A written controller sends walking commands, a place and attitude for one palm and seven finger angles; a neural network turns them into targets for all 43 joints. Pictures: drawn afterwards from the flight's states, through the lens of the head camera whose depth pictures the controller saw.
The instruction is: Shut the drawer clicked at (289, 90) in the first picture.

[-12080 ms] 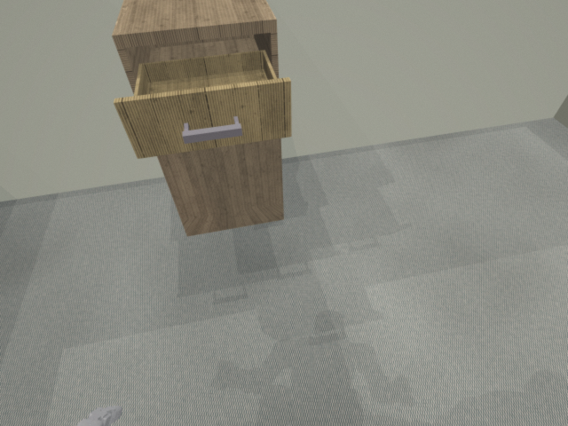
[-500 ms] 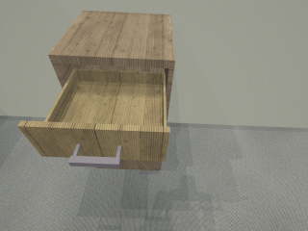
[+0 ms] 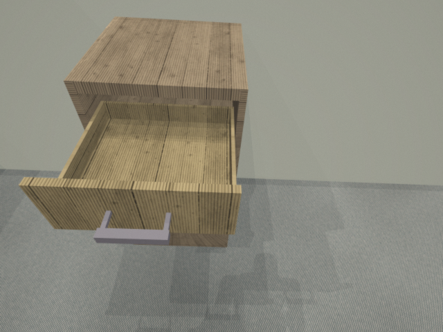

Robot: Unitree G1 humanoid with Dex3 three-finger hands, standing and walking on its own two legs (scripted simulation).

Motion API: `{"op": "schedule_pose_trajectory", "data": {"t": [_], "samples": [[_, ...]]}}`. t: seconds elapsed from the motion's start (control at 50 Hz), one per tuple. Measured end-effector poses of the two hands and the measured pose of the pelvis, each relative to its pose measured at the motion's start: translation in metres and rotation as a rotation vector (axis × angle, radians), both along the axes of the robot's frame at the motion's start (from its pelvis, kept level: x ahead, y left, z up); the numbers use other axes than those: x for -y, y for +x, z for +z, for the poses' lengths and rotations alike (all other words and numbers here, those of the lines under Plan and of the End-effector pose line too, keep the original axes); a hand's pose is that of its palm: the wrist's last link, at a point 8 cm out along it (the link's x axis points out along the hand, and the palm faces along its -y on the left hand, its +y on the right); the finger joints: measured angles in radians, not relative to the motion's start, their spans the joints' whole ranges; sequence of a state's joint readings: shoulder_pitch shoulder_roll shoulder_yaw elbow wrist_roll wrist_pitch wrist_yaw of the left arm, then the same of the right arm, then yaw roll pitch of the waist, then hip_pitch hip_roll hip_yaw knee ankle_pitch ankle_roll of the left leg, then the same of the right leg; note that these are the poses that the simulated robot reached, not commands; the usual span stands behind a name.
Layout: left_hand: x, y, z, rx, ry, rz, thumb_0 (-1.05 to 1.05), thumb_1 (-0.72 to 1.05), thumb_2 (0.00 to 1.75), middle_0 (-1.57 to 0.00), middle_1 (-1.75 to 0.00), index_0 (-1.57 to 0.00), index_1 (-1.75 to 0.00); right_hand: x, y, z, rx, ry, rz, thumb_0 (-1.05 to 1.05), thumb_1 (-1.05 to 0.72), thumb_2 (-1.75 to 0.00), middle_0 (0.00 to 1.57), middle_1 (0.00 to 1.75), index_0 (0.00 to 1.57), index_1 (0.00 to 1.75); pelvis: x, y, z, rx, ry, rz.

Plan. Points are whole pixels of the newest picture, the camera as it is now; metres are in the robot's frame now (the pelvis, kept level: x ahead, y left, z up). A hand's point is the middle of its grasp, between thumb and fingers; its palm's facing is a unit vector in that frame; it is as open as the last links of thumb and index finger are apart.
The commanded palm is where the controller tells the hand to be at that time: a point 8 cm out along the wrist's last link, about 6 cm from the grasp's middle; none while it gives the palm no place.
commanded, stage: look again from close up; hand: left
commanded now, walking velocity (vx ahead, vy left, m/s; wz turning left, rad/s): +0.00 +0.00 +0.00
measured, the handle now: (135, 226) +0.31 +0.20 -0.01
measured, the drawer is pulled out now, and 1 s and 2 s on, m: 0.30 0.27 0.27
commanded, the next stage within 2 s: raise the hand and make a fist in 0.16 s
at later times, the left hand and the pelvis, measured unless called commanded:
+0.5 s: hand (129, 295) +0.18 +0.17 -0.02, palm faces +0.25 -0.96 -0.13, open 6.9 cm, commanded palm +0.09 +0.20 -0.05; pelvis -0.01 -0.01 -0.02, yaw +2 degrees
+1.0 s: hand (148, 321) +0.14 +0.13 +0.00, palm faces +0.02 -1.00 -0.06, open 4.3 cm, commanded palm +0.10 +0.19 +0.01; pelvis -0.01 -0.06 -0.07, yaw +4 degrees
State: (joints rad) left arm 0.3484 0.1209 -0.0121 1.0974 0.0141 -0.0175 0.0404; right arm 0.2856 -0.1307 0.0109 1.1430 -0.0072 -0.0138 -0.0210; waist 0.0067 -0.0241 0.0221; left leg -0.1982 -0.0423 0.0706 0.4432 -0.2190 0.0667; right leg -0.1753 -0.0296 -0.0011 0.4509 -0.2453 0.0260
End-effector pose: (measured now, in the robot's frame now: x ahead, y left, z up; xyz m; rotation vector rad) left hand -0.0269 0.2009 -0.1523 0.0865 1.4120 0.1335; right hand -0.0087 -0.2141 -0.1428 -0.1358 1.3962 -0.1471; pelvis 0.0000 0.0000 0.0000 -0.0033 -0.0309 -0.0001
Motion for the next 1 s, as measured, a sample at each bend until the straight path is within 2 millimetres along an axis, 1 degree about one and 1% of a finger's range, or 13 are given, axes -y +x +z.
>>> {"op": "schedule_pose_trajectory", "data": {"t": [0.28, 0.32, 0.36, 0.4, 0.46, 0.48, 0.5, 0.54, 0.64, 0.76, 0.82, 0.88, 1.0], "samples": [[-0.002, -0.002, 0.002, -0.012, 0.012, -0.009, 0.00, 0.91, 0.90, -0.20, -0.30, -0.19, -0.30, -0.005, -0.007, -0.002, -0.019, 0.017, -0.007, 0.00, -0.91, -0.90, 0.20, 0.30, 0.20, 0.30, 0.000, 0.000, 0.000, -0.004, -0.004, -0.001], [-0.012, 0.021, 0.017, 0.114, 0.058, 0.055, 0.03, 0.94, 0.90, -0.20, -0.30, -0.20, -0.30, 0.002, 0.001, 0.002, 0.065, -0.014, 0.005, 0.01, -0.92, -0.90, 0.20, 0.30, 0.21, 0.30, 0.000, -0.001, -0.002, -0.003, -0.002, 0.004], [-0.034, 0.058, 0.048, 0.357, 0.163, 0.076, 0.05, 0.97, 0.90, -0.22, -0.31, -0.21, -0.31, 0.013, 0.016, 0.007, 0.209, -0.043, 0.012, 0.02, -0.93, -0.90, 0.21, 0.30, 0.21, 0.30, 0.002, -0.001, -0.005, -0.012, 0.012, 0.009], [-0.042, 0.098, 0.083, 0.586, 0.210, 0.087, 0.06, 0.98, 0.90, -0.23, -0.33, -0.22, -0.33, 0.024, 0.038, 0.012, 0.344, -0.061, 0.025, 0.03, -0.93, -0.90, 0.21, 0.30, 0.21, 0.30, 0.003, -0.002, -0.008, -0.017, 0.012, 0.027], [-0.030, 0.158, 0.138, 0.947, 0.197, 0.039, 0.05, 0.98, 0.90, -0.26, -0.36, -0.25, -0.36, 0.039, 0.079, 0.020, 0.544, -0.088, 0.065, 0.02, -0.92, -0.90, 0.20, 0.30, 0.21, 0.30, 0.003, -0.006, -0.014, -0.034, 0.000, 0.045], [-0.022, 0.174, 0.151, 1.051, 0.173, 0.023, 0.05, 0.97, 0.90, -0.27, -0.38, -0.26, -0.38, 0.044, 0.094, 0.025, 0.606, -0.095, 0.076, 0.02, -0.92, -0.90, 0.20, 0.30, 0.21, 0.30, 0.004, -0.008, -0.017, -0.048, -0.001, 0.045], [-0.018, 0.177, 0.150, 1.083, 0.157, 0.045, 0.04, 0.96, 0.90, -0.28, -0.40, -0.25, -0.38, 0.047, 0.109, 0.030, 0.666, -0.101, 0.084, 0.02, -0.92, -0.90, 0.20, 0.30, 0.21, 0.30, 0.005, -0.009, -0.021, -0.066, -0.001, 0.040], [-0.009, 0.172, 0.139, 1.147, 0.079, 0.072, 0.02, 0.95, 0.90, -0.32, -0.43, -0.24, -0.40, 0.053, 0.135, 0.041, 0.760, -0.107, 0.105, 0.02, -0.91, -0.90, 0.20, 0.30, 0.20, 0.30, 0.011, -0.011, -0.029, -0.103, 0.003, 0.026], [0.023, 0.132, 0.112, 1.255, -0.065, 0.009, 0.02, 0.93, 0.90, -0.41, -0.53, -0.34, -0.50, 0.056, 0.194, 0.059, 0.901, -0.122, 0.253, 0.01, -0.91, -0.90, 0.20, 0.30, 0.20, 0.30, 0.028, -0.016, -0.056, -0.175, -0.004, 0.031], [0.013, 0.115, 0.143, 1.455, 0.098, -0.067, 0.02, 0.90, 0.90, -0.53, -0.66, -0.50, -0.65, 0.039, 0.238, 0.044, 0.980, -0.052, 0.336, 0.01, -0.90, -0.90, 0.20, 0.30, 0.20, 0.30, 0.044, -0.022, -0.082, -0.196, -0.033, 0.064], [0.008, 0.121, 0.156, 1.486, 0.128, -0.062, 0.02, 0.90, 0.90, -0.59, -0.72, -0.57, -0.72, 0.027, 0.240, 0.030, 0.970, 0.017, 0.316, 0.01, -0.90, -0.90, 0.20, 0.30, 0.20, 0.30, 0.049, -0.023, -0.085, -0.199, -0.038, 0.073], [0.013, 0.132, 0.157, 1.428, 0.062, -0.091, 0.02, 0.90, 0.90, -0.65, -0.79, -0.64, -0.78, 0.020, 0.228, 0.018, 0.923, 0.066, 0.273, 0.01, -0.90, -0.90, 0.20, 0.30, 0.21, 0.30, 0.054, -0.021, -0.081, -0.201, -0.033, 0.073], [0.020, 0.149, 0.158, 1.292, -0.031, -0.147, 0.02, 0.90, 0.90, -0.77, -0.92, -0.76, -0.91, 0.035, 0.191, 0.005, 0.795, 0.045, 0.171, 0.01, -0.90, -0.90, 0.21, 0.30, 0.21, 0.30, 0.057, -0.010, -0.068, -0.194, -0.019, 0.063]]}}
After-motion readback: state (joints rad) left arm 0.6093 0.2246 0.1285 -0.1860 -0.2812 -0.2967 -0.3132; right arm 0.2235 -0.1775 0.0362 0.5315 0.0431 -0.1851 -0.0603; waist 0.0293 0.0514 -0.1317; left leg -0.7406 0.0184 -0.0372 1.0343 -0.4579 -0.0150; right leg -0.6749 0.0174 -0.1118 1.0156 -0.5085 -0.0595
